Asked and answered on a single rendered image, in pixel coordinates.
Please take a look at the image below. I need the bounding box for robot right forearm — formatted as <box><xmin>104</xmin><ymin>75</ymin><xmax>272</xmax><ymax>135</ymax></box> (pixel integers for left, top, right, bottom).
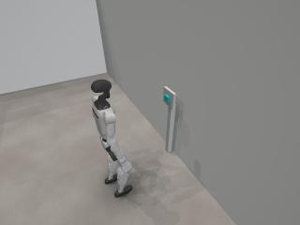
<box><xmin>110</xmin><ymin>139</ymin><xmax>127</xmax><ymax>165</ymax></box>

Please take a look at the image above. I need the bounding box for button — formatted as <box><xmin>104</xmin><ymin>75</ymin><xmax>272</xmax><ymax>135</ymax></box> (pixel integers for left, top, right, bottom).
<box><xmin>164</xmin><ymin>94</ymin><xmax>170</xmax><ymax>103</ymax></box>

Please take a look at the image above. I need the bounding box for left robot upper arm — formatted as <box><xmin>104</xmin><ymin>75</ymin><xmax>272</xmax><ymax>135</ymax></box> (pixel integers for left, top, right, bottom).
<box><xmin>92</xmin><ymin>96</ymin><xmax>98</xmax><ymax>117</ymax></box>

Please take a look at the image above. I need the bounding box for right robot foot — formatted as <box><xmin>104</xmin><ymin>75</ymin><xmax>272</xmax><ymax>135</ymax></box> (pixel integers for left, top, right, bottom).
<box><xmin>114</xmin><ymin>185</ymin><xmax>133</xmax><ymax>198</ymax></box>

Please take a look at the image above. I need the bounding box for robot head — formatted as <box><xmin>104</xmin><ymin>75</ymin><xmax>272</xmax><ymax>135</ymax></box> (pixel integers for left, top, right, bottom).
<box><xmin>91</xmin><ymin>79</ymin><xmax>112</xmax><ymax>111</ymax></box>

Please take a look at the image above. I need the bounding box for panel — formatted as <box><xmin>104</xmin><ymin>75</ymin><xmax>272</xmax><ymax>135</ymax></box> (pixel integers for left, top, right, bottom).
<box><xmin>163</xmin><ymin>86</ymin><xmax>176</xmax><ymax>153</ymax></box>

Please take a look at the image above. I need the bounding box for robot right hand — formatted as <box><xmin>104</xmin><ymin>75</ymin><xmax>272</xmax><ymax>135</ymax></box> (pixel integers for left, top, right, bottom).
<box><xmin>121</xmin><ymin>161</ymin><xmax>135</xmax><ymax>177</ymax></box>

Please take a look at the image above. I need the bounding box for right robot upper arm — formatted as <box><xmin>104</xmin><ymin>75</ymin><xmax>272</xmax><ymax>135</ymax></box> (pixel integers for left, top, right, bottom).
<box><xmin>103</xmin><ymin>110</ymin><xmax>116</xmax><ymax>145</ymax></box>

